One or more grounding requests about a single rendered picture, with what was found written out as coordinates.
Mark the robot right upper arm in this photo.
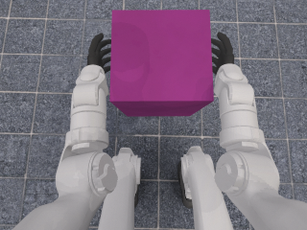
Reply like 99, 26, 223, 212
214, 150, 307, 230

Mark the robot right forearm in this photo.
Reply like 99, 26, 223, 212
213, 63, 275, 164

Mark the robot left forearm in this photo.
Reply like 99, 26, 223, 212
55, 64, 109, 188

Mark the robot right hand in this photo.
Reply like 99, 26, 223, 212
211, 32, 235, 76

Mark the right robot shin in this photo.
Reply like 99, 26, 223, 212
184, 146, 214, 198

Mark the robot right thigh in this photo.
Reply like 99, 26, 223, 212
180, 151, 234, 230

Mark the robot left hand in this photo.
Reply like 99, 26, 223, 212
86, 33, 111, 73

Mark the carton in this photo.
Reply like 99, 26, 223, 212
109, 10, 214, 117

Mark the robot left upper arm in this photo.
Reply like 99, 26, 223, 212
12, 151, 118, 230

